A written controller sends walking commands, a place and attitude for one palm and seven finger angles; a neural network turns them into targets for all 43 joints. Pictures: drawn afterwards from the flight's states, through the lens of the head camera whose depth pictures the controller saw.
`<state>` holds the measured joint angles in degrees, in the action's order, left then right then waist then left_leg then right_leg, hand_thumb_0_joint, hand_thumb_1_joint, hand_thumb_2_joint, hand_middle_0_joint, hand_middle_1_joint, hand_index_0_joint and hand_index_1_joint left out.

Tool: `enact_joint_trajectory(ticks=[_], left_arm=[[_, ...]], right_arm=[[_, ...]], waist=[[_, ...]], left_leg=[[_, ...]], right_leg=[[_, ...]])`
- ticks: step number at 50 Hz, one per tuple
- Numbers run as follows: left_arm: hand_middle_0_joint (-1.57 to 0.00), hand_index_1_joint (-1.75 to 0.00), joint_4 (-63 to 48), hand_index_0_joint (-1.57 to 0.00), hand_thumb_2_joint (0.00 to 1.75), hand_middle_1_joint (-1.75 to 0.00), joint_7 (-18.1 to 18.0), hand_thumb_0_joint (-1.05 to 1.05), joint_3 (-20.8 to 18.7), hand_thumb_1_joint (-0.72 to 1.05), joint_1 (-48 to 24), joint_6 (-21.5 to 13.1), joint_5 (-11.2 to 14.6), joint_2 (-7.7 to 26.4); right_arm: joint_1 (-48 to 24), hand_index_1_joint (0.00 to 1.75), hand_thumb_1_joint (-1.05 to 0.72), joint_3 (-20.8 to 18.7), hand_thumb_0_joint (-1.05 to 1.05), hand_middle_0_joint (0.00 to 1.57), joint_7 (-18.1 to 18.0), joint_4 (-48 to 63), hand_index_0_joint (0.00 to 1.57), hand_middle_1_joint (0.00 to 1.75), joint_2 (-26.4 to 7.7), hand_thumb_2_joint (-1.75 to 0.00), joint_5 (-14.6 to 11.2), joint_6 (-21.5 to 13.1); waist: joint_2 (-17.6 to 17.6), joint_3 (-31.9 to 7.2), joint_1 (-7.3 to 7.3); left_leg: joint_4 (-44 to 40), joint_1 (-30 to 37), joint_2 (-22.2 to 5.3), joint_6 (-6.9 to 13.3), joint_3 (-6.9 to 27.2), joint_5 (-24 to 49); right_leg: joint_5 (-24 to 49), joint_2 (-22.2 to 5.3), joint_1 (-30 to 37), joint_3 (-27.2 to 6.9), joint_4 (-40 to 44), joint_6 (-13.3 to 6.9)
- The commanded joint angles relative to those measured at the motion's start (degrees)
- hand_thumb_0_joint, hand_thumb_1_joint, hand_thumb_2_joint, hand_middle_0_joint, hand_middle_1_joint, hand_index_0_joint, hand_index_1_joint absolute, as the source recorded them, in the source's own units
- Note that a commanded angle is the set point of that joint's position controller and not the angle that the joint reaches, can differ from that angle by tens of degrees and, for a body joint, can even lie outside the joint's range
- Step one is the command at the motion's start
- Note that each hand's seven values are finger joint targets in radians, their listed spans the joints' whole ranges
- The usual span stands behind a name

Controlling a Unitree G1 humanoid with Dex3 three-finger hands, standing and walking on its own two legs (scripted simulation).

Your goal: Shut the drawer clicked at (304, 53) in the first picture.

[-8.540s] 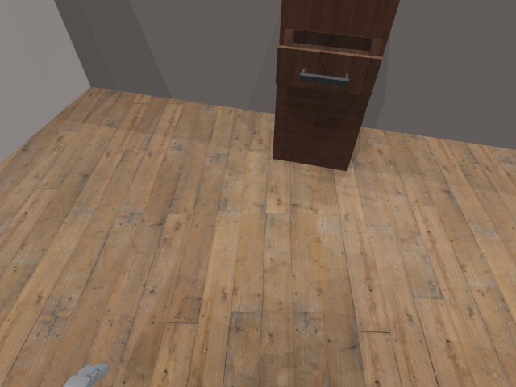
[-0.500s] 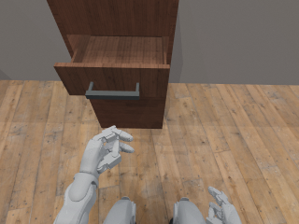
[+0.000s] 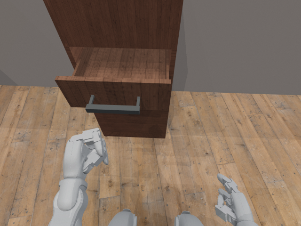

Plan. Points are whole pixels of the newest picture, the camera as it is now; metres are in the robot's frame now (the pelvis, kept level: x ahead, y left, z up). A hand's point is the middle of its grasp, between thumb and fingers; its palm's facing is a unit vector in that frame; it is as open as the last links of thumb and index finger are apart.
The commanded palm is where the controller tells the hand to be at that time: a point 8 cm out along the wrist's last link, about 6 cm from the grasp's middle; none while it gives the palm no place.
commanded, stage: raise the hand and make a fist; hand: left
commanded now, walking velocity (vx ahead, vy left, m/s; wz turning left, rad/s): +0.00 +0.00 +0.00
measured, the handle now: (114, 104) +0.50 +0.16 -0.04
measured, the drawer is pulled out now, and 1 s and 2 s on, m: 0.18 0.18 0.18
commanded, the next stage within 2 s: bring the fist close to the handle in 0.60 s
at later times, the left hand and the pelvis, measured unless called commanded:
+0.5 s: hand (120, 157) +0.28 +0.09 +0.05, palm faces -0.09 -0.99 -0.05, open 3.2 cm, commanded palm +0.26 +0.17 +0.06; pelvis +0.01 -0.02 +0.01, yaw +0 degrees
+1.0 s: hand (111, 145) +0.31 +0.12 +0.04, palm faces +0.01 -1.00 -0.02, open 3.3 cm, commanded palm +0.29 +0.18 +0.03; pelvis -0.01 +0.00 -0.01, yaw +0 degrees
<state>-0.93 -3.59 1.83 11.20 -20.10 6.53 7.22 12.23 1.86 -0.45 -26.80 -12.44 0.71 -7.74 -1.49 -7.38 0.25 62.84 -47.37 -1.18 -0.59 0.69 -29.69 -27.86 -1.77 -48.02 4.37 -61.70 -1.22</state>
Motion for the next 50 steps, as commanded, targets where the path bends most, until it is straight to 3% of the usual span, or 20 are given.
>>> enact_joint_trajectory(ticks=[1,3,5,7,8,10,13,15,18,21,26,30,34,35,38,39,40,44,47,50], left_arm=[[-1.40,-1.60,-5.39,-1.40,0.90,-1.60,5.47,0.00,4.68,0.90,-4.54,-2.63,-2.12,-0.13],[-1.40,-1.60,-4.57,-1.40,0.90,-1.60,7.88,0.00,4.80,0.90,-7.04,-0.26,-1.93,1.01],[-1.40,-1.60,-6.71,-1.40,0.90,-1.60,8.17,0.00,-0.69,0.90,-8.89,1.16,-0.82,5.18],[-1.40,-1.60,-9.99,-1.40,0.90,-1.60,6.73,0.00,-4.25,0.90,-10.54,1.24,0.62,6.17],[-1.40,-1.60,-11.52,-1.40,0.90,-1.60,5.41,0.00,-7.46,0.90,-11.27,0.75,1.52,8.43],[-1.40,-1.60,-13.73,-1.40,0.90,-1.60,3.29,0.00,-8.51,0.90,-11.63,-1.35,2.33,6.99],[-1.40,-1.60,-12.80,-1.40,0.90,-1.60,2.34,0.00,-5.03,0.90,-6.64,-4.41,1.70,3.52],[-1.40,-1.60,-9.20,-1.40,0.90,-1.60,3.67,0.00,-1.92,0.90,-3.95,-5.09,0.48,1.90],[-1.40,-1.60,-3.77,-1.40,0.90,-1.60,7.29,0.00,1.79,0.90,-1.90,-3.18,-0.43,0.72],[-1.40,-1.60,-5.41,-1.40,0.90,-1.60,8.85,0.00,-1.42,0.90,-4.01,-1.56,0.21,4.47],[-1.40,-1.60,-10.77,-1.40,0.90,-1.60,4.67,0.00,-9.09,0.90,-9.02,-4.68,2.50,7.75],[-1.40,-1.60,-8.07,-1.40,0.90,-1.60,3.46,0.00,-7.96,0.90,-12.18,-8.03,1.87,6.91],[-1.40,-1.60,-1.40,-1.40,0.90,-1.60,7.81,0.00,-1.03,0.90,-10.93,-5.94,1.03,2.66],[-1.40,-1.60,-0.26,-1.40,0.90,-1.60,8.85,0.00,-2.12,0.90,-10.31,-4.67,1.28,4.26],[-1.40,-1.60,4.36,-1.40,0.90,-1.60,10.50,0.00,-3.25,0.90,-14.90,-1.89,2.20,5.16],[-1.40,-1.60,4.88,-1.40,0.90,-1.60,10.38,0.00,-4.35,0.90,-16.63,-1.75,2.49,5.41],[-1.40,-1.60,4.57,-1.40,0.90,-1.60,9.60,0.00,-6.75,0.90,-19.27,-2.25,2.79,6.88],[-1.40,-1.60,0.77,-1.40,0.90,-1.60,6.05,0.00,-9.42,0.90,-21.83,-7.06,2.61,7.09],[-1.40,-1.60,1.83,-1.40,0.90,-1.60,4.75,0.00,-5.62,0.90,-22.68,-10.46,0.63,4.02],[-1.40,-1.60,8.19,-1.40,0.90,-1.60,5.62,0.00,-3.87,0.90,-22.32,-10.07,-0.70,3.55]], right_arm=[[0.46,0.30,-0.90,-3.49,0.00,0.20,-0.02,6.70,0.20,0.30,-7.90,-0.90,-0.66,-1.87],[0.20,0.30,-0.90,-3.49,0.00,0.20,-0.32,7.36,0.20,0.30,-8.29,-0.90,-1.19,-1.42],[0.13,0.30,-0.90,-3.75,0.00,0.20,-0.92,7.84,0.20,0.30,-8.37,-0.90,-1.41,-0.94],[-0.13,0.30,-0.90,-3.67,0.00,0.20,-1.34,8.25,0.20,0.30,-7.53,-0.90,-1.25,-0.75],[-0.11,0.30,-0.90,-3.57,0.00,0.20,-1.61,7.86,0.20,0.30,-7.32,-0.90,-1.03,-0.69],[0.10,0.30,-0.90,-3.58,0.00,0.20,-1.69,7.12,0.20,0.30,-6.15,-0.90,-0.96,-1.02],[0.54,0.30,-0.90,-3.70,0.00,0.20,-0.97,6.36,0.20,0.30,-5.98,-0.90,-0.62,-1.86],[1.14,0.30,-0.90,-3.84,0.00,0.20,-0.34,5.62,0.20,0.30,-6.54,-0.90,-0.60,-1.93],[1.24,0.30,-0.90,-4.14,0.00,0.20,-0.07,6.12,0.20,0.30,-7.67,-0.90,-1.00,-1.66],[0.61,0.30,-0.90,-4.34,0.00,0.20,-0.68,7.25,0.20,0.30,-8.25,-0.90,-1.44,-1.17],[-0.15,0.30,-0.90,-4.22,0.00,0.20,-1.52,6.48,0.20,0.30,-6.87,-0.90,-1.12,-1.58],[-0.61,0.30,-0.90,-3.90,0.00,0.20,-1.31,4.37,0.20,0.30,-6.54,-0.90,-0.90,-2.33],[-0.37,0.30,-0.90,-3.86,0.00,0.20,-0.74,4.43,0.20,0.30,-7.60,-0.90,-1.34,-2.48],[-0.01,0.30,-0.90,-3.93,0.00,0.20,-0.84,4.73,0.20,0.30,-8.00,-0.90,-1.56,-2.35],[-0.03,0.30,-0.90,-3.76,0.00,0.20,-1.53,4.55,0.20,0.30,-8.69,-0.90,-1.86,-1.79],[-0.34,0.30,-0.90,-3.69,0.00,0.20,-1.65,4.54,0.20,0.30,-8.64,-0.90,-1.85,-1.69],[-0.44,0.30,-0.90,-3.79,0.00,0.20,-1.79,4.26,0.20,0.30,-8.59,-0.90,-1.72,-1.68],[-0.92,0.30,-0.90,-3.98,0.00,0.20,-1.44,3.91,0.20,0.30,-7.45,-0.90,-0.64,-2.18],[-0.61,0.30,-0.90,-4.06,0.00,0.20,-0.48,2.86,0.20,0.30,-7.25,-0.90,0.12,-2.46],[0.04,0.30,-0.90,-4.30,0.00,0.20,0.25,2.16,0.20,0.30,-8.14,-0.90,0.21,-1.63]], waist=[[2.72,-10.72,-3.12],[3.59,-9.72,-3.29],[4.27,-14.11,-1.84],[3.63,-17.35,-0.65],[4.16,-18.45,-0.05],[2.97,-20.25,0.23],[2.55,-18.44,-0.16],[2.87,-15.56,-1.29],[6.00,-10.27,-2.70],[5.32,-12.13,-1.58],[4.86,-16.09,-0.24],[2.60,-14.46,-1.57],[1.56,-11.94,-2.81],[2.48,-11.99,-2.23],[7.19,-9.55,-3.16],[7.24,-10.20,-2.71],[7.72,-11.20,-2.37],[2.42,-17.76,-0.63],[-0.22,-18.92,-1.40],[1.60,-16.02,-2.59]], left_leg=[[-7.62,6.03,1.49,1.46,0.09,15.20],[-8.16,5.63,1.77,1.81,0.16,13.45],[-8.32,6.38,2.11,1.78,-0.38,14.60],[-8.49,7.33,2.38,1.69,-0.86,17.25],[-8.30,7.04,2.31,1.64,-0.85,18.32],[-8.46,8.78,2.19,1.41,-1.16,21.58],[-8.25,8.96,2.02,1.38,-1.08,23.85],[-8.26,8.27,1.90,1.35,-1.18,22.73],[-8.62,5.93,1.94,1.71,-1.02,18.23],[-9.36,5.62,2.50,1.66,-1.62,15.20],[-8.99,6.07,2.39,1.67,-1.88,15.44],[-8.07,5.03,2.15,1.61,-1.59,14.64],[-8.43,5.50,2.25,1.82,-1.43,12.91],[-9.00,5.17,2.24,1.68,-1.32,12.07],[-8.60,2.93,2.29,1.87,-0.89,9.85],[-8.35,2.26,2.42,1.77,-0.93,9.37],[-8.14,1.90,2.40,1.70,-0.84,9.08],[-6.90,4.27,2.29,1.56,-0.88,13.36],[-5.26,4.47,2.03,1.34,-0.46,15.41],[-4.23,1.34,1.88,1.36,-0.26,12.82]], right_leg=[[16.35,1.63,9.88,-1.90,8.48,-0.15],[14.68,1.58,10.63,-2.54,9.86,-0.20],[16.28,1.29,14.33,-3.34,10.29,0.01],[19.94,1.01,18.05,-3.75,10.08,0.18],[21.62,1.10,19.88,-3.97,9.78,0.21],[26.98,0.88,21.72,-4.04,9.20,0.21],[30.03,0.83,20.65,-3.50,8.53,0.11],[29.53,0.73,18.48,-3.49,8.79,0.47],[24.27,0.73,15.73,-4.00,10.71,0.71],[19.18,0.35,16.95,-5.04,12.27,0.76],[18.36,0.43,19.66,-5.80,11.94,0.78],[17.03,0.54,16.94,-5.87,11.03,0.70],[14.71,0.69,13.81,-5.36,11.79,0.49],[13.23,0.68,14.45,-5.48,12.40,0.49],[8.66,0.63,12.80,-5.87,13.66,0.72],[7.69,0.49,12.62,-5.97,13.39,0.79],[7.04,0.45,12.40,-5.67,12.73,0.77],[13.04,0.92,12.36,-4.09,8.13,0.17],[15.18,1.10,8.52,-2.94,4.86,-0.19],[12.80,1.26,5.26,-2.77,4.45,-0.17]])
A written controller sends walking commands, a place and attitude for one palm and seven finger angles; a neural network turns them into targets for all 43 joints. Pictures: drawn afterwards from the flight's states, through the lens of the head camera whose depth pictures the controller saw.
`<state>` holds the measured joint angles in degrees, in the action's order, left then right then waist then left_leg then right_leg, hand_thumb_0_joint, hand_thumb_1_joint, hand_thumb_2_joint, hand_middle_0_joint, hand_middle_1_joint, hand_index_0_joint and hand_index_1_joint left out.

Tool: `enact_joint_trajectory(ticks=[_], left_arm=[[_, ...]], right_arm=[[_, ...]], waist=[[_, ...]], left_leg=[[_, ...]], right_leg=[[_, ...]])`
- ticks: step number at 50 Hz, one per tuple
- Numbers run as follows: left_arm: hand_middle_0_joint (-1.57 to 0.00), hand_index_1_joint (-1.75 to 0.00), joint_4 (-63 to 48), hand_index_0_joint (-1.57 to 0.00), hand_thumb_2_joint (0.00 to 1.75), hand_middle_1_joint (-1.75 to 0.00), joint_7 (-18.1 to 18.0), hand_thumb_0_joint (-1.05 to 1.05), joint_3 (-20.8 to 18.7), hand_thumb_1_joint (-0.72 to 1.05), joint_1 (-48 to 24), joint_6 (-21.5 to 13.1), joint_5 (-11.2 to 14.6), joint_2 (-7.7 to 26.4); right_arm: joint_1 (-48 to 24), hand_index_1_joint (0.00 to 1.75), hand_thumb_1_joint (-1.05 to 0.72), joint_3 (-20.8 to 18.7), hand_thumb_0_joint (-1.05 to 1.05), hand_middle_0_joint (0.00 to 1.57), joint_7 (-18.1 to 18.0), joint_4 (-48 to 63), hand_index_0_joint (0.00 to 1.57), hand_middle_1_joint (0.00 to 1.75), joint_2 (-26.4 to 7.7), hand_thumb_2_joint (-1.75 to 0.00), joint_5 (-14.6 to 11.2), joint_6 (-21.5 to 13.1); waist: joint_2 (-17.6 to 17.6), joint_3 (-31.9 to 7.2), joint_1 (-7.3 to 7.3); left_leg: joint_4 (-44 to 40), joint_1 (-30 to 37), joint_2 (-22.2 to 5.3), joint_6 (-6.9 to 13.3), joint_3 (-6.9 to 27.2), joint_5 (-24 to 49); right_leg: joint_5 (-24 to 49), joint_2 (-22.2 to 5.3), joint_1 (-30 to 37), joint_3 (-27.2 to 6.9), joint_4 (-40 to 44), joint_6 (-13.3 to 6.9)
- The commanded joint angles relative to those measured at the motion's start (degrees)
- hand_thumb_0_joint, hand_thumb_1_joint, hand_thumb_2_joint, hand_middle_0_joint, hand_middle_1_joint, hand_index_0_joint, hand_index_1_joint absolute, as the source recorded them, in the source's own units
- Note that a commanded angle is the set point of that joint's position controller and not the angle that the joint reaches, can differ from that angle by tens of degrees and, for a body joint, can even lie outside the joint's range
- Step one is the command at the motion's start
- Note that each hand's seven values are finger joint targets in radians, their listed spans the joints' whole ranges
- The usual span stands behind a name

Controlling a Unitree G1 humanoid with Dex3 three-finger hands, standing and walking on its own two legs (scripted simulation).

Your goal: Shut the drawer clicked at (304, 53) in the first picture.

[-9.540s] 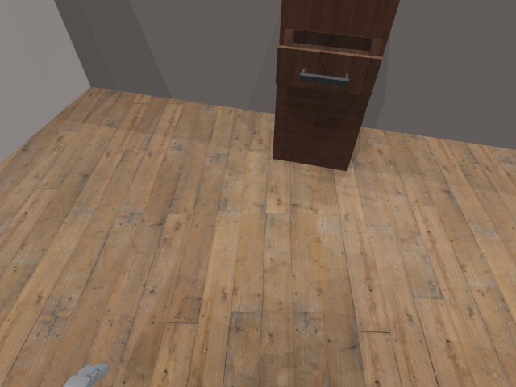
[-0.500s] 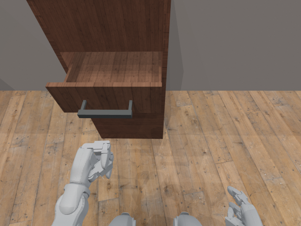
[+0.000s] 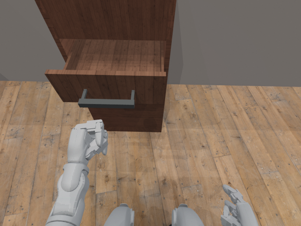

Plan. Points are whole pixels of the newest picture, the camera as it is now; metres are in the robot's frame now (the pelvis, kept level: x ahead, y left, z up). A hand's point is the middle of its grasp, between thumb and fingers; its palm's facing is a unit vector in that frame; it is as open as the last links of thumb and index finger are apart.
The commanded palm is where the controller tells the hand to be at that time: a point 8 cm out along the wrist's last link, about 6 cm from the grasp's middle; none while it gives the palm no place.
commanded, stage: bring the fist close to the handle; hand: left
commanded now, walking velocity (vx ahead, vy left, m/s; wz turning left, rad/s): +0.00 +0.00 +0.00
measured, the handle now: (107, 98) +0.51 +0.17 -0.03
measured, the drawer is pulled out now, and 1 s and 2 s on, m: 0.18 0.18 0.15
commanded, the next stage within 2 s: push the drawer shut in 1.10 s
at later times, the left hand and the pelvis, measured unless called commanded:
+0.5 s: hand (115, 134) +0.37 +0.12 -0.02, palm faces -0.04 -1.00 -0.04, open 3.3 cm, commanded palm +0.35 +0.18 -0.01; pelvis -0.01 +0.01 -0.03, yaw -1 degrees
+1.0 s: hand (113, 130) +0.38 +0.13 -0.03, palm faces -0.01 -1.00 -0.04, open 3.3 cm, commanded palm +0.36 +0.19 -0.03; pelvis -0.01 +0.01 -0.05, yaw -1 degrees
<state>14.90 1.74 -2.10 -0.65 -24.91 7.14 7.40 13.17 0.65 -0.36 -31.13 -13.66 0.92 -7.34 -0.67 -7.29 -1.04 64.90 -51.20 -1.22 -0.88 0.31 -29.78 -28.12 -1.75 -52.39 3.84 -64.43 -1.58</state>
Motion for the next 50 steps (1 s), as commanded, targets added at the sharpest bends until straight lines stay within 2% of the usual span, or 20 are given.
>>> enact_joint_trajectory(ticks=[1,3,6,9,11,15,17,18,19,22,24,26,29,32,35,38,40,43,48,50], left_arm=[[-1.40,-1.60,-6.20,-1.40,0.90,-1.60,0.85,0.00,0.54,0.90,-11.68,-4.64,-1.50,3.34],[-1.40,-1.60,-4.80,-1.40,0.90,-1.60,1.80,0.00,2.02,0.90,-14.12,-3.08,-1.47,2.61],[-1.40,-1.60,-5.29,-1.40,0.90,-1.60,1.26,0.00,-1.24,0.90,-19.75,-1.97,-0.55,4.86],[-1.40,-1.60,-7.68,-1.40,0.90,-1.60,-0.61,0.00,-4.50,0.90,-21.27,-3.67,0.42,6.50],[-1.40,-1.60,-7.70,-1.40,0.90,-1.60,-1.90,0.00,-4.76,0.90,-23.00,-5.52,0.28,6.29],[-1.40,-1.60,-0.19,-1.40,0.90,-1.60,-2.18,0.00,-2.68,0.90,-25.04,-6.68,-1.88,4.97],[-1.40,-1.60,3.54,-1.40,0.90,-1.60,-1.31,0.00,-0.56,0.90,-25.54,-6.02,-2.65,3.28],[-1.40,-1.60,5.59,-1.40,0.90,-1.60,-0.79,0.00,0.07,0.90,-26.34,-5.30,-2.68,2.67],[-1.40,-1.60,6.99,-1.40,0.90,-1.60,-0.46,0.00,-1.32,0.90,-27.48,-4.86,-2.33,3.61],[-1.40,-1.60,5.79,-1.40,0.90,-1.60,-0.20,0.00,-4.20,0.90,-30.37,-4.87,-1.11,5.91],[-1.40,-1.60,3.84,-1.40,0.90,-1.60,-0.80,0.00,-6.39,0.90,-32.48,-6.18,-0.78,7.92],[-1.40,-1.60,2.46,-1.40,0.90,-1.60,-1.71,0.00,-7.07,0.90,-34.82,-8.06,-0.61,8.25],[-1.40,-1.60,5.50,-1.40,0.90,-1.60,-2.19,0.00,-6.23,0.90,-35.03,-9.75,-1.47,7.47],[-1.40,-1.60,12.25,-1.40,0.90,-1.60,-1.59,0.00,-6.70,0.90,-34.79,-9.36,-2.25,7.88],[-1.40,-1.60,15.21,-1.40,0.90,-1.60,-0.10,0.00,-6.60,0.90,-37.24,-8.53,-2.24,7.85],[-1.40,-1.60,10.58,-1.40,0.90,-1.60,0.76,0.00,-9.46,0.90,-36.97,-8.50,-0.43,10.76],[-1.40,-1.60,6.12,-1.40,0.90,-1.60,1.02,0.00,-8.87,0.90,-36.28,-8.89,0.29,9.91],[-1.40,-1.60,4.79,-1.40,0.90,-1.60,0.89,0.00,-9.44,0.90,-34.02,-9.09,0.55,11.09],[-1.40,-1.60,10.34,-1.40,0.90,-1.60,0.84,0.00,-7.10,0.90,-33.53,-7.89,-0.44,8.60],[-1.40,-1.60,11.27,-1.40,0.90,-1.60,1.03,0.00,-7.47,0.90,-35.48,-7.80,-0.53,8.99]], right_arm=[[-1.04,0.30,-0.90,-3.10,0.00,0.20,0.22,6.49,0.20,0.30,-7.21,-0.90,-0.18,-1.68],[-0.66,0.30,-0.90,-3.14,0.00,0.20,0.08,7.06,0.20,0.30,-7.69,-0.90,-0.50,-1.07],[-0.53,0.30,-0.90,-3.24,0.00,0.20,-0.52,6.94,0.20,0.30,-7.90,-0.90,-0.61,-0.28],[-0.46,0.30,-0.90,-3.32,0.00,0.20,-0.81,6.74,0.20,0.30,-7.53,-0.90,-0.16,-0.18],[-0.47,0.30,-0.90,-3.16,0.00,0.20,-0.67,5.90,0.20,0.30,-7.04,-0.90,0.28,-0.18],[0.52,0.30,-0.90,-3.20,0.00,0.20,-0.07,4.15,0.20,0.30,-7.42,-0.90,0.67,0.51],[0.73,0.30,-0.90,-3.23,0.00,0.20,0.34,4.18,0.20,0.30,-7.77,-0.90,0.48,1.10],[1.21,0.30,-0.90,-3.34,0.00,0.20,0.31,4.13,0.20,0.30,-8.06,-0.90,0.49,1.35],[1.34,0.30,-0.90,-3.48,0.00,0.20,0.27,3.92,0.20,0.30,-8.27,-0.90,0.30,1.64],[1.57,0.30,-0.90,-3.63,0.00,0.20,-0.09,4.32,0.20,0.30,-8.31,-0.90,0.18,2.29],[1.60,0.30,-0.90,-3.55,0.00,0.20,-0.22,4.25,0.20,0.30,-8.08,-0.90,0.39,2.41],[2.12,0.30,-0.90,-3.62,0.00,0.20,-0.12,3.45,0.20,0.30,-7.72,-0.90,0.81,2.30],[2.39,0.30,-0.90,-3.56,0.00,0.20,0.32,2.64,0.20,0.30,-7.59,-0.90,1.14,2.52],[2.94,0.30,-0.90,-3.66,0.00,0.20,0.60,1.78,0.20,0.30,-8.03,-0.90,1.08,3.17],[3.32,0.30,-0.90,-3.78,0.00,0.20,0.57,1.97,0.20,0.30,-8.33,-0.90,0.90,3.92],[3.58,0.30,-0.90,-3.93,0.00,0.20,0.39,3.38,0.20,0.30,-8.68,-0.90,0.67,4.24],[3.64,0.30,-0.90,-4.19,0.00,0.20,0.47,3.56,0.20,0.30,-8.21,-0.90,0.54,4.33],[3.90,0.30,-0.90,-4.08,0.00,0.20,0.35,3.58,0.20,0.30,-8.25,-0.90,0.50,4.37],[3.63,0.30,-0.90,-3.87,0.00,0.20,0.31,2.52,0.20,0.30,-8.24,-0.90,0.20,4.76],[3.46,0.30,-0.90,-3.77,0.00,0.20,0.16,2.32,0.20,0.30,-8.31,-0.90,0.14,4.86]], waist=[[0.32,-15.72,-1.58],[1.86,-15.32,-2.19],[1.43,-19.00,-1.68],[1.12,-23.92,-0.48],[0.28,-25.11,-0.56],[1.24,-21.84,-2.49],[-0.04,-19.80,-2.94],[1.22,-19.71,-3.53],[1.78,-20.01,-3.54],[1.39,-24.39,-2.74],[-0.94,-27.63,-1.95],[-0.65,-29.97,-2.27],[-0.75,-28.28,-3.27],[1.89,-25.18,-4.23],[0.56,-25.36,-4.49],[-0.30,-31.03,-2.78],[-2.18,-35.48,-2.39],[0.35,-34.07,-2.33],[2.41,-24.56,-4.35],[2.01,-23.93,-4.37]], left_leg=[[-6.20,4.66,1.96,1.65,0.11,11.10],[-6.31,3.86,1.84,1.91,0.58,9.46],[-5.83,3.89,1.96,1.81,0.64,9.61],[-4.50,4.59,1.89,1.75,0.66,12.98],[-3.53,3.80,1.93,1.61,0.57,13.79],[-1.82,1.00,1.60,1.54,1.03,12.20],[-2.05,0.17,1.62,1.36,1.17,9.71],[-1.83,-0.36,1.65,1.66,1.46,9.46],[-1.59,-0.98,1.63,1.62,1.14,8.67],[-0.94,-1.24,1.89,1.63,0.83,10.26],[-0.09,-0.43,1.91,1.50,0.84,12.74],[1.32,-0.21,1.79,1.47,0.89,14.99],[2.53,-2.11,1.70,1.49,0.96,14.64],[3.49,-6.99,1.83,1.71,0.53,10.85],[4.01,-7.87,1.99,1.76,0.25,9.51],[3.74,-5.89,2.12,1.81,0.30,12.44],[3.87,-2.42,1.96,1.63,0.00,16.43],[3.81,-3.98,1.86,1.84,0.31,16.39],[3.43,-8.20,1.88,2.08,0.12,9.51],[3.33,-8.80,2.01,2.03,-0.04,7.81]], right_leg=[[11.03,1.26,8.32,-2.31,7.34,0.16],[8.68,1.47,7.19,-1.97,7.34,0.06],[8.64,1.33,7.68,-2.20,6.69,0.14],[11.86,1.41,8.69,-2.24,4.79,0.15],[12.93,1.34,8.56,-2.41,3.63,0.20],[11.41,1.56,3.50,-1.77,2.07,0.17],[8.53,1.67,0.98,-1.52,2.29,-0.08],[8.17,1.85,0.65,-1.27,2.15,-0.17],[7.65,1.73,0.60,-1.54,2.49,0.01],[9.72,1.59,2.94,-2.29,1.85,0.06],[11.97,1.65,3.16,-2.42,0.30,-0.07],[14.45,1.62,3.36,-2.60,-0.97,0.11],[14.22,1.85,1.10,-2.43,-2.01,0.18],[11.84,1.87,0.31,-2.90,-1.80,0.33],[10.43,1.87,-1.16,-3.08,-2.15,0.25],[13.48,2.00,2.86,-3.47,-2.45,0.00],[17.76,1.84,4.47,-3.56,-2.87,0.16],[18.34,2.05,5.73,-3.50,-2.85,0.20],[11.28,1.97,1.60,-3.48,-0.70,0.50],[9.21,1.78,0.95,-3.75,-0.27,0.55]])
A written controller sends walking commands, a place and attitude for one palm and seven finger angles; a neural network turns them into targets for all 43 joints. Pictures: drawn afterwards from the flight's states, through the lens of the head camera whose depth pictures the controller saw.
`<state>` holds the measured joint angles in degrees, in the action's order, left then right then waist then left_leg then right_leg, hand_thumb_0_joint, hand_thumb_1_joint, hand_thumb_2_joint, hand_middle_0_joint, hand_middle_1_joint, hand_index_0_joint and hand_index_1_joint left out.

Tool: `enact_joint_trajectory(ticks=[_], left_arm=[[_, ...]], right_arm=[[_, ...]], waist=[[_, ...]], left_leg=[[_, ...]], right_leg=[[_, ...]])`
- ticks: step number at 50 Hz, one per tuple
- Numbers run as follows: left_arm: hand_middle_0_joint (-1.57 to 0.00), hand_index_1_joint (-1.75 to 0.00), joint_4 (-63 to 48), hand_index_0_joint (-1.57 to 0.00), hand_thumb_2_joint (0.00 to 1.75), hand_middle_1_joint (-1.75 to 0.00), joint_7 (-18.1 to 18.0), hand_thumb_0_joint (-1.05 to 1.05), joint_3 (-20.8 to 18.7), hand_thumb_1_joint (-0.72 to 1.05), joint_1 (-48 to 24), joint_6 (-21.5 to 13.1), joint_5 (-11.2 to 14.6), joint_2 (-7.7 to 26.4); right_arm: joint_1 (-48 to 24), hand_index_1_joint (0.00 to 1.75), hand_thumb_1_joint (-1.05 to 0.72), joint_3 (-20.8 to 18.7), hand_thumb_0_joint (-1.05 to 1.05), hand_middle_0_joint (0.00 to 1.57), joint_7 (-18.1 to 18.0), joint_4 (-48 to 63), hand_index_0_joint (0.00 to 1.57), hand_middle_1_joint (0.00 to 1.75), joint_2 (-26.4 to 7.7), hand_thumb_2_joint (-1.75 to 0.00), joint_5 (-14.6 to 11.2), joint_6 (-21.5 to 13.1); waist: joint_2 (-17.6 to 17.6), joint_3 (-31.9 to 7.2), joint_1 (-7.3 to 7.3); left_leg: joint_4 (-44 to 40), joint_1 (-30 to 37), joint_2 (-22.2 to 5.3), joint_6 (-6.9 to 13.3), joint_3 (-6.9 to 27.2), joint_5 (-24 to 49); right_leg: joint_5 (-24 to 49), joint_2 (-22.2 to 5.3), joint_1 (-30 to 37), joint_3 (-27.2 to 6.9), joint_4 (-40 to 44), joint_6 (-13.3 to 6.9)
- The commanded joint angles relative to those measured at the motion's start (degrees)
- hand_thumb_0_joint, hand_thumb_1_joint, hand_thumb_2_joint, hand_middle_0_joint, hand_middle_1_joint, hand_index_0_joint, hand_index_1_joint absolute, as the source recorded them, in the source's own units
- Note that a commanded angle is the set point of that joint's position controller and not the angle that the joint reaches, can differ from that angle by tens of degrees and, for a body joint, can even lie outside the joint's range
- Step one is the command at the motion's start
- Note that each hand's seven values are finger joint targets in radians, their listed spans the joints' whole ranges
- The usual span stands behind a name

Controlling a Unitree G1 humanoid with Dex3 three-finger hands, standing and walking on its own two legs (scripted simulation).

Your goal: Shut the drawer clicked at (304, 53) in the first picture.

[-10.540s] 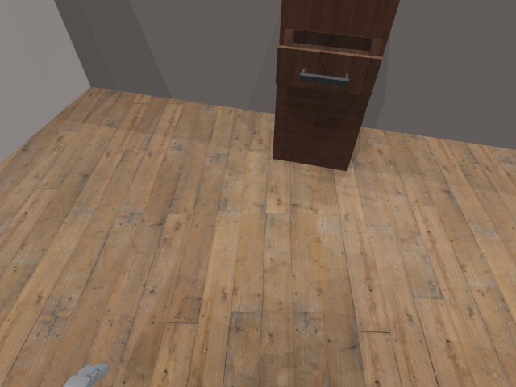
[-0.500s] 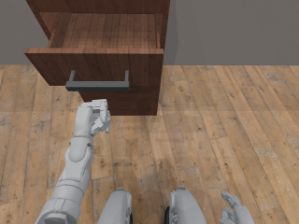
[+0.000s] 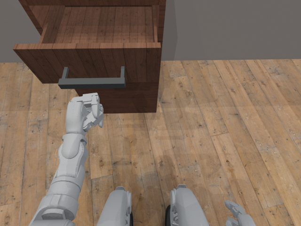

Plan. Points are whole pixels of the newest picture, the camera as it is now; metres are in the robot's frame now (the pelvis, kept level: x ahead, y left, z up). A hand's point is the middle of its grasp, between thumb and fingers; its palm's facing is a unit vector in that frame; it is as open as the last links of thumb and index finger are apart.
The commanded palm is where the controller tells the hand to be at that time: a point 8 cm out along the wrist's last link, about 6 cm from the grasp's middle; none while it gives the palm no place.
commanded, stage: bring the fist close to the handle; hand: left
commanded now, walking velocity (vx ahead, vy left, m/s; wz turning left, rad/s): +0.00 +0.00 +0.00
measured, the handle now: (93, 76) +0.52 +0.17 +0.02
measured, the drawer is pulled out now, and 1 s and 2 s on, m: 0.18 0.15 0.02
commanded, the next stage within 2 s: push the drawer shut in 0.10 s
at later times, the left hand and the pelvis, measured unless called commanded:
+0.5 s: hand (103, 101) +0.43 +0.13 +0.02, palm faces +0.01 -1.00 -0.03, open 3.3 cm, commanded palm +0.41 +0.19 +0.02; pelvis +0.00 +0.00 -0.01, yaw +0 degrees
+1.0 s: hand (103, 92) +0.47 +0.14 +0.01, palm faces +0.02 -1.00 -0.05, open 2.7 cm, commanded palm +0.47 +0.18 +0.02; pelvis -0.03 +0.01 -0.02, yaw +0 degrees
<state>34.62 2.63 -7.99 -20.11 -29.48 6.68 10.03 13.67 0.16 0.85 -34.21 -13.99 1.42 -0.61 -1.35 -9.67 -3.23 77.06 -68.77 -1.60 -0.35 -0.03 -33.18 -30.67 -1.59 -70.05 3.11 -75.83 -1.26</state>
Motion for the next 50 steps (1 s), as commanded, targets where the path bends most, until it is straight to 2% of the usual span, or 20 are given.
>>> enact_joint_trajectory(ticks=[1,4,8,10,13,14,17,19,21,24,26,27,28,30,32,37,40,42,45,50], left_arm=[[-1.40,-1.60,-7.82,-1.40,0.90,-1.60,0.24,0.00,-1.72,0.90,-15.86,-3.21,-0.01,6.36],[-1.40,-1.60,-10.15,-1.40,0.90,-1.60,0.27,0.00,-2.21,0.90,-18.36,-4.33,0.15,7.14],[-1.40,-1.60,-10.44,-1.40,0.90,-1.60,0.07,0.00,-3.22,0.90,-19.49,-5.43,0.24,8.62],[-1.40,-1.60,-9.83,-1.40,0.90,-1.60,0.05,0.00,-2.66,0.90,-18.10,-5.30,0.11,7.40],[-1.40,-1.60,-8.12,-1.40,0.90,-1.60,0.01,0.00,-2.74,0.90,-21.55,-4.65,-0.26,8.40],[-1.40,-1.60,-6.91,-1.40,0.90,-1.60,0.02,0.00,-2.01,0.90,-22.72,-4.22,-0.75,7.66],[-1.40,-1.60,-5.43,-1.40,0.90,-1.60,-0.42,0.00,-1.92,0.90,-26.50,-3.59,-0.63,7.02],[-1.40,-1.60,-5.13,-1.40,0.90,-1.60,-0.58,0.00,-3.88,0.90,-26.52,-3.70,-0.59,8.92],[-1.40,-1.60,-4.03,-1.40,0.90,-1.60,-0.69,0.00,-3.17,0.90,-29.23,-3.75,-0.55,8.07],[-1.40,-1.60,-1.10,-1.40,0.90,-1.60,-0.78,0.00,-6.26,0.90,-29.55,-3.80,-0.78,10.96],[-1.40,-1.60,1.45,-1.40,0.90,-1.60,-0.78,0.00,-6.70,0.90,-31.83,-3.64,-1.09,11.35],[-1.40,-1.60,1.68,-1.40,0.90,-1.60,-0.78,0.00,-7.73,0.90,-32.25,-3.70,-1.19,12.48],[-1.40,-1.60,1.64,-1.40,0.90,-1.60,-0.73,0.00,-9.09,0.90,-31.88,-3.89,-1.46,14.23],[-1.40,-1.60,1.13,-1.40,0.90,-1.60,-0.53,0.00,-6.88,0.90,-34.53,-4.23,-1.45,11.67],[-1.40,-1.60,0.56,-1.40,0.90,-1.60,-0.67,0.00,-6.12,0.90,-39.08,-4.69,-1.52,11.20],[-1.40,-1.60,5.70,-1.40,0.90,-1.60,-1.32,0.00,-7.35,0.90,-46.69,-5.94,-2.33,13.59],[-1.40,-1.60,7.17,-1.40,0.90,-1.60,-1.52,0.00,-6.51,0.90,-51.71,-7.12,-3.21,13.59],[-1.40,-1.60,9.79,-1.40,0.90,-1.60,-1.60,0.00,-6.31,0.90,-54.60,-7.23,-3.38,14.11],[-1.40,-1.60,12.35,-1.40,0.90,-1.60,-1.71,0.00,-7.53,0.90,-58.63,-7.38,-3.91,17.33],[-1.40,-1.60,15.13,-1.40,0.90,-1.60,-1.65,0.00,-7.19,0.90,-63.60,-6.68,-4.38,18.67]], right_arm=[[2.84,0.30,-0.90,-3.31,0.00,0.20,-1.09,5.59,0.20,0.30,-7.96,-0.90,-0.44,-1.84],[2.60,0.30,-0.90,-3.30,0.00,0.20,-1.29,5.95,0.20,0.30,-7.87,-0.90,-0.29,-2.15],[2.94,0.30,-0.90,-3.27,0.00,0.20,-1.34,5.87,0.20,0.30,-7.99,-0.90,-0.02,-2.40],[2.82,0.30,-0.90,-3.26,0.00,0.20,-1.06,5.61,0.20,0.30,-7.85,-0.90,0.04,-2.24],[3.14,0.30,-0.90,-3.19,0.00,0.20,-1.19,5.44,0.20,0.30,-8.25,-0.90,0.00,-2.00],[3.15,0.30,-0.90,-3.16,0.00,0.20,-1.15,5.22,0.20,0.30,-8.11,-0.90,-0.03,-1.86],[3.77,0.30,-0.90,-3.29,0.00,0.20,-1.17,4.46,0.20,0.30,-8.35,-0.90,0.01,-1.80],[4.28,0.30,-0.90,-3.35,0.00,0.20,-1.25,4.54,0.20,0.30,-8.64,-0.90,0.12,-1.85],[4.56,0.30,-0.90,-3.35,0.00,0.20,-1.19,3.99,0.20,0.30,-8.48,-0.90,0.18,-1.80],[5.14,0.30,-0.90,-3.18,0.00,0.20,-1.19,3.81,0.20,0.30,-8.64,-0.90,0.38,-1.76],[5.56,0.30,-0.90,-2.97,0.00,0.20,-1.15,3.24,0.20,0.30,-8.34,-0.90,0.47,-1.52],[6.01,0.30,-0.90,-2.96,0.00,0.20,-1.10,3.30,0.20,0.30,-8.36,-0.90,0.51,-1.51],[6.27,0.30,-0.90,-3.01,0.00,0.20,-1.11,3.67,0.20,0.30,-8.62,-0.90,0.61,-1.49],[6.56,0.30,-0.90,-3.16,0.00,0.20,-0.97,3.41,0.20,0.30,-8.42,-0.90,0.50,-1.13],[7.19,0.30,-0.90,-3.28,0.00,0.20,-0.92,2.53,0.20,0.30,-8.59,-0.90,0.62,-1.18],[7.96,0.30,-0.90,-3.11,0.00,0.20,-1.22,1.01,0.20,0.30,-9.17,-0.90,0.92,-1.40],[8.29,0.30,-0.90,-3.05,0.00,0.20,-1.20,0.36,0.20,0.30,-9.21,-0.90,1.14,-1.51],[8.43,0.30,-0.90,-2.82,0.00,0.20,-1.24,-0.21,0.20,0.30,-9.52,-0.90,1.28,-1.53],[8.60,0.30,-0.90,-2.52,0.00,0.20,-1.51,-0.51,0.20,0.30,-10.13,-0.90,1.32,-1.37],[9.15,0.30,-0.90,-2.03,0.00,0.20,-1.49,-0.70,0.20,0.30,-10.62,-0.90,1.56,-1.08]], waist=[[3.05,-21.61,-1.93],[-0.11,-24.58,-1.56],[-0.01,-26.94,-1.70],[-1.21,-27.18,-1.35],[0.08,-25.22,-2.51],[-1.24,-24.59,-2.68],[-0.80,-25.31,-3.68],[-1.23,-27.77,-2.96],[-1.05,-27.91,-3.85],[-0.26,-28.48,-3.45],[-0.16,-27.02,-4.05],[0.44,-27.47,-3.80],[-1.21,-28.75,-3.01],[-2.03,-29.49,-4.25],[-3.26,-29.26,-5.39],[-1.08,-26.51,-7.27],[-5.10,-28.54,-7.60],[-4.04,-27.30,-8.67],[-3.90,-26.91,-9.65],[-7.61,-28.94,-10.40]], left_leg=[[-8.81,8.50,2.53,1.48,0.23,10.50],[-8.68,10.93,2.55,1.49,0.26,11.82],[-7.86,11.69,2.39,1.50,0.73,14.31],[-8.11,12.92,2.37,1.27,0.66,15.41],[-8.00,11.31,2.33,1.43,1.09,14.02],[-8.21,11.71,2.29,1.27,1.07,13.93],[-8.06,12.75,2.18,1.22,1.51,14.16],[-8.17,13.87,2.08,1.03,1.86,16.16],[-7.80,13.80,2.08,1.08,1.72,16.52],[-7.39,11.19,2.27,1.27,1.31,15.68],[-7.20,9.48,2.33,1.41,0.91,14.81],[-7.14,8.68,2.37,1.45,0.81,14.92],[-7.36,9.60,2.39,1.30,1.12,16.08],[-7.42,12.23,2.12,1.17,1.34,17.43],[-7.31,13.65,1.90,1.10,1.77,17.21],[-7.19,10.42,2.05,1.54,2.31,11.16],[-7.28,12.57,2.24,1.36,2.82,10.14],[-7.10,11.03,2.31,1.60,2.95,7.61],[-6.95,9.38,2.27,1.90,3.26,4.75],[-6.89,10.50,2.30,1.83,4.04,4.33]], right_leg=[[10.69,1.57,18.83,-3.27,11.41,0.18],[11.61,1.63,18.41,-3.12,10.74,-0.02],[14.29,1.82,18.83,-2.93,9.44,-0.06],[15.29,1.81,18.35,-2.55,9.18,-0.10],[13.88,1.99,17.42,-2.44,9.28,-0.04],[13.63,1.92,16.47,-2.30,9.35,-0.05],[13.20,1.94,15.31,-1.92,9.52,0.03],[14.65,2.10,15.61,-1.62,8.65,-0.14],[15.24,2.01,15.41,-1.68,8.79,0.02],[15.31,2.06,16.81,-2.25,8.67,0.15],[15.21,2.04,17.01,-2.59,8.99,0.30],[15.66,2.05,18.16,-2.79,8.91,0.30],[16.31,2.24,18.03,-2.59,8.19,-0.04],[16.90,2.17,16.09,-2.18,8.29,0.15],[15.59,2.18,14.05,-1.87,8.48,0.18],[9.34,2.38,11.90,-2.05,9.57,0.36],[7.57,2.40,9.44,-1.69,8.99,0.07],[5.54,2.48,8.60,-1.85,9.44,0.15],[3.32,2.57,7.38,-2.05,9.48,0.11],[2.90,2.62,5.46,-1.76,8.83,-0.16]])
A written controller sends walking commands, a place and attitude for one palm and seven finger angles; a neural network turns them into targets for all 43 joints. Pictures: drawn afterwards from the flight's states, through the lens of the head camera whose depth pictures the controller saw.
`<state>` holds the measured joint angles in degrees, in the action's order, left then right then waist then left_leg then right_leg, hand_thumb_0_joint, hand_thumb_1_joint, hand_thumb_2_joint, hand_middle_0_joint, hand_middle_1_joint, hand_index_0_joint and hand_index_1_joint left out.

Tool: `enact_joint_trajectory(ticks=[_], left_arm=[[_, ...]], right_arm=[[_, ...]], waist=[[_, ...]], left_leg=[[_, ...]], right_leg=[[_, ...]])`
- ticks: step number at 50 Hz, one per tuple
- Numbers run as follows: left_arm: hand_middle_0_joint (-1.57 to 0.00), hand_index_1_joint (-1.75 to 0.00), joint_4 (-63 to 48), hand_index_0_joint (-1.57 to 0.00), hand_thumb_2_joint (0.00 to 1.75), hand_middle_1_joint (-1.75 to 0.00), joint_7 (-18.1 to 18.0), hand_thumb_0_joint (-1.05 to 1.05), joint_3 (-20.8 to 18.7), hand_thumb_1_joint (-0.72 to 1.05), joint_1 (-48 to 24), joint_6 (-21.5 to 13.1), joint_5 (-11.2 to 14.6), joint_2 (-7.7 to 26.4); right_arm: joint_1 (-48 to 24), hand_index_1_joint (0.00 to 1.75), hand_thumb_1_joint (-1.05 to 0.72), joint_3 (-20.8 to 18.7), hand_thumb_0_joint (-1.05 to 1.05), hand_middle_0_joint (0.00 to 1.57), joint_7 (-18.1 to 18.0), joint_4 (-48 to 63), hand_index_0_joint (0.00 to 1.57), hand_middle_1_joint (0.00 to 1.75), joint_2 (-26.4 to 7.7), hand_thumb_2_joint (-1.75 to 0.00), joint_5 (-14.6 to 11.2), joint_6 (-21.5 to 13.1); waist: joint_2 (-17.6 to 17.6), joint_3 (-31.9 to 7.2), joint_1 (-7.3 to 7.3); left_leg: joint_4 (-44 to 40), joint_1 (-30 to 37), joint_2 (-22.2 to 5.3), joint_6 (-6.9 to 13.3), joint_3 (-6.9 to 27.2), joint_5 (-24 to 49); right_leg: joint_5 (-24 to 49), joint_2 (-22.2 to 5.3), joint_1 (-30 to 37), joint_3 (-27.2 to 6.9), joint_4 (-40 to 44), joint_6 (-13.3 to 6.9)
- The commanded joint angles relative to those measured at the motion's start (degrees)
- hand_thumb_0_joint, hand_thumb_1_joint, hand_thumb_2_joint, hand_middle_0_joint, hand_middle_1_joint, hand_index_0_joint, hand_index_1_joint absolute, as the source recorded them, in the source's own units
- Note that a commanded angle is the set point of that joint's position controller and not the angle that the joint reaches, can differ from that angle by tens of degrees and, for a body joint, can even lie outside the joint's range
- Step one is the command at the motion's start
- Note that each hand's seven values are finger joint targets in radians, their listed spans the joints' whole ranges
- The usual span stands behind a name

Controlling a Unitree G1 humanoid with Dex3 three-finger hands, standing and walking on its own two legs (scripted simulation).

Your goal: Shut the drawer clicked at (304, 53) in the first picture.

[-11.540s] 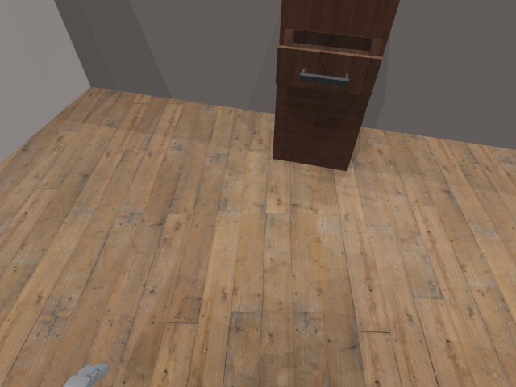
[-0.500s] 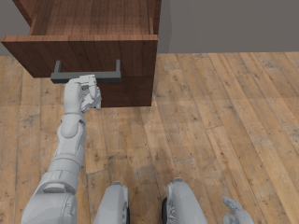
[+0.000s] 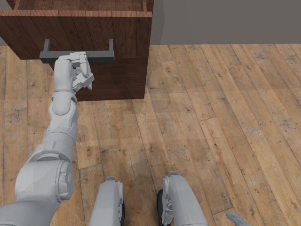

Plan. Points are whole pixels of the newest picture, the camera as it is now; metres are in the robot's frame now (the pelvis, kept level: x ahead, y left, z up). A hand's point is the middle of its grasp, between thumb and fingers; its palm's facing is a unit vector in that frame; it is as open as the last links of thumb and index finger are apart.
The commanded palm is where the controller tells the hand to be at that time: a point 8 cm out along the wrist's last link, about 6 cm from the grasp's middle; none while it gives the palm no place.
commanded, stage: push the drawer shut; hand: left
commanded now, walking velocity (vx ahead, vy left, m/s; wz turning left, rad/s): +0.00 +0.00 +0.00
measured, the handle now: (79, 50) +0.57 +0.16 +0.04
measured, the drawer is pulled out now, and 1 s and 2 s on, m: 0.15 0.02 0.00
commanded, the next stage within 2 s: pull the fist back off the drawer in 1.26 s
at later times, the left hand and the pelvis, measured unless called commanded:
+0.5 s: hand (92, 51) +0.57 +0.13 +0.03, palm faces +0.02 -1.00 -0.05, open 2.8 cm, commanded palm +0.57 +0.16 +0.04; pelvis -0.01 +0.01 -0.02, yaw -2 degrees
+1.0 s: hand (92, 33) +0.63 +0.13 +0.04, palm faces +0.03 -1.00 -0.04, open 2.9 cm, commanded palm +0.63 +0.14 +0.04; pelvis +0.01 +0.01 -0.02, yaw -3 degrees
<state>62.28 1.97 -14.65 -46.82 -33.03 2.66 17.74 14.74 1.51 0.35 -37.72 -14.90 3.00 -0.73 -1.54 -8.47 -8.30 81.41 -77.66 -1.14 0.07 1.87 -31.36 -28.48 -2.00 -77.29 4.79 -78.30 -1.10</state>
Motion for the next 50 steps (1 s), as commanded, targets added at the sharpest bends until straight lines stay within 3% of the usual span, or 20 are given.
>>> enact_joint_trajectory(ticks=[1,5,10,14,18,21,23,25,28,30,33,37,39,43,48,49,50], left_arm=[[-1.40,-1.60,-11.95,-1.40,0.90,-1.60,-1.12,0.00,-0.94,0.90,-37.53,-2.95,-0.25,11.16],[-1.40,-1.60,-10.24,-1.40,0.90,-1.60,-1.29,0.00,-2.14,0.90,-40.62,-2.37,-0.64,13.58],[-1.40,-1.60,-5.98,-1.40,0.90,-1.60,-1.49,0.00,-3.88,0.90,-43.01,-1.07,-1.24,16.40],[-1.40,-1.60,-5.65,-1.40,0.90,-1.60,-1.32,0.00,-5.02,0.90,-46.02,-0.64,-1.92,19.22],[-1.40,-1.60,-4.94,-1.40,0.90,-1.60,-0.88,0.00,-4.83,0.90,-48.71,0.32,-2.36,19.59],[-1.40,-1.60,-2.79,-1.40,0.90,-1.60,-0.91,0.00,-6.69,0.90,-49.23,1.79,-2.75,22.19],[-1.40,-1.60,-3.45,-1.40,0.90,-1.60,-0.86,0.00,-5.93,0.90,-51.46,2.15,-2.99,21.63],[-1.40,-1.60,-3.53,-1.40,0.90,-1.60,-0.83,0.00,-7.70,0.90,-51.78,2.69,-3.48,24.13],[-1.40,-1.60,-2.18,-1.40,0.90,-1.60,-0.57,0.00,-5.58,0.90,-53.20,3.61,-3.76,21.47],[-1.40,-1.60,-3.05,-1.40,0.90,-1.60,-0.71,0.00,-6.74,0.90,-54.78,4.03,-4.14,23.51],[-1.40,-1.60,-2.14,-1.40,0.90,-1.60,-0.89,0.00,-5.82,0.90,-56.37,4.82,-4.80,22.82],[-1.40,-1.60,-2.94,-1.40,0.90,-1.60,-0.91,0.00,-8.05,0.90,-57.30,5.33,-5.35,26.38],[-1.40,-1.60,-2.13,-1.40,0.90,-1.60,-0.86,0.00,-7.31,0.90,-57.95,5.83,-5.53,25.45],[-1.40,-1.60,-0.52,-1.40,0.90,-1.60,-0.73,0.00,-9.54,0.90,-58.78,6.95,-6.26,29.47],[-1.40,-1.60,-1.46,-1.40,0.90,-1.60,-0.32,0.00,-7.19,0.90,-61.88,7.55,-7.06,27.84],[-1.40,-1.60,-1.51,-1.40,0.90,-1.60,-0.40,0.00,-7.77,0.90,-62.48,7.72,-7.18,28.94],[-1.40,-1.60,-0.37,-1.40,0.90,-1.60,-0.39,0.00,-7.93,0.90,-62.35,8.24,-7.39,29.49]], right_arm=[[8.33,0.30,-0.90,-3.33,0.00,0.20,-0.89,2.79,0.20,0.30,-9.73,-0.90,0.06,-0.91],[9.11,0.30,-0.90,-3.05,0.00,0.20,-0.84,2.73,0.20,0.30,-10.26,-0.90,0.24,-0.85],[10.22,0.30,-0.90,-2.52,0.00,0.20,-0.62,2.50,0.20,0.30,-10.58,-0.90,0.39,-0.58],[11.36,0.30,-0.90,-2.25,0.00,0.20,-0.67,2.47,0.20,0.30,-10.94,-0.90,0.56,-0.53],[12.80,0.30,-0.90,-2.07,0.00,0.20,-0.43,2.26,0.20,0.30,-11.02,-0.90,0.87,-0.23],[13.83,0.30,-0.90,-1.92,0.00,0.20,-0.33,2.01,0.20,0.30,-11.42,-0.90,0.95,0.25],[14.48,0.30,-0.90,-1.80,0.00,0.20,-0.29,2.04,0.20,0.30,-11.33,-0.90,1.13,0.29],[15.32,0.30,-0.90,-1.79,0.00,0.20,-0.09,1.92,0.20,0.30,-11.56,-0.90,1.39,0.65],[16.19,0.30,-0.90,-1.67,0.00,0.20,0.27,1.66,0.20,0.30,-11.35,-0.90,1.59,0.92],[16.77,0.30,-0.90,-1.64,0.00,0.20,0.34,1.53,0.20,0.30,-11.62,-0.90,1.87,1.35],[17.67,0.30,-0.90,-1.51,0.00,0.20,0.58,1.32,0.20,0.30,-11.52,-0.90,2.07,1.67],[18.59,0.30,-0.90,-1.35,0.00,0.20,1.00,1.39,0.20,0.30,-11.52,-0.90,2.31,2.35],[18.91,0.30,-0.90,-1.22,0.00,0.20,1.17,1.31,0.20,0.30,-11.41,-0.90,2.38,2.57],[19.54,0.30,-0.90,-0.69,0.00,0.20,1.24,1.59,0.20,0.30,-11.38,-0.90,2.43,2.92],[20.29,0.30,-0.90,-0.68,0.00,0.20,1.52,1.47,0.20,0.30,-11.44,-0.90,2.62,3.31],[20.41,0.30,-0.90,-0.53,0.00,0.20,1.60,1.37,0.20,0.30,-11.61,-0.90,2.75,3.43],[20.69,0.30,-0.90,-0.46,0.00,0.20,1.64,1.26,0.20,0.30,-11.69,-0.90,2.71,3.60]], waist=[[-7.16,-30.07,-5.50],[-7.25,-31.64,-6.15],[-5.30,-29.17,-7.27],[-8.14,-31.03,-7.85],[-10.23,-31.95,-8.61],[-8.49,-31.49,-8.94],[-10.24,-32.48,-9.61],[-11.22,-34.59,-9.09],[-12.02,-33.42,-10.31],[-13.01,-34.10,-10.35],[-13.21,-33.79,-11.42],[-14.47,-36.57,-10.90],[-14.16,-35.14,-11.88],[-14.21,-33.73,-12.00],[-17.60,-34.79,-13.28],[-18.61,-34.97,-13.18],[-17.46,-34.66,-13.64]], left_leg=[[-11.14,19.18,1.84,1.46,2.16,2.64],[-10.56,18.12,1.71,1.69,2.38,2.10],[-9.96,13.91,1.55,2.06,2.40,0.06],[-9.35,14.09,1.38,2.16,2.57,0.79],[-8.86,15.85,1.07,2.06,3.23,3.30],[-8.26,14.04,0.81,2.20,3.31,3.38],[-8.11,15.58,0.76,2.28,3.73,4.69],[-7.53,16.38,0.50,2.02,3.95,6.94],[-7.45,17.96,0.29,1.96,4.62,8.44],[-7.01,18.01,0.11,1.85,4.78,9.48],[-6.87,18.88,-0.07,1.91,5.30,10.47],[-5.57,18.75,-0.16,1.86,4.71,13.94],[-5.51,18.35,-0.40,1.97,4.95,14.13],[-4.82,14.99,-0.39,2.46,4.22,13.04],[-4.60,19.20,-0.83,2.09,5.43,15.82],[-4.39,19.05,-0.83,1.93,5.44,15.97],[-4.19,18.43,-0.95,2.09,5.43,15.72]], right_leg=[[0.91,3.06,12.85,-3.44,11.44,-0.28],[0.38,3.18,12.55,-3.54,11.24,-0.18],[-1.14,3.49,12.45,-3.78,11.40,-0.07],[-0.59,3.50,11.51,-3.85,10.81,-0.15],[0.97,3.71,9.61,-3.20,9.94,-0.21],[1.06,3.80,10.00,-3.14,10.10,-0.05],[1.93,3.87,8.70,-2.82,9.54,-0.09],[3.26,3.88,9.14,-2.58,9.10,-0.13],[4.07,4.01,6.60,-1.98,8.93,-0.17],[4.71,3.95,6.62,-1.92,8.63,-0.14],[5.23,4.09,5.21,-1.53,8.53,-0.20],[7.71,4.22,7.80,-1.88,8.47,-0.27],[7.86,4.34,6.95,-1.63,8.50,-0.18],[7.59,4.56,8.43,-2.18,8.74,-0.27],[8.60,4.63,4.41,-1.29,7.94,-0.44],[8.72,4.57,4.41,-1.25,7.83,-0.47],[8.60,4.70,4.37,-1.21,7.91,-0.39]])
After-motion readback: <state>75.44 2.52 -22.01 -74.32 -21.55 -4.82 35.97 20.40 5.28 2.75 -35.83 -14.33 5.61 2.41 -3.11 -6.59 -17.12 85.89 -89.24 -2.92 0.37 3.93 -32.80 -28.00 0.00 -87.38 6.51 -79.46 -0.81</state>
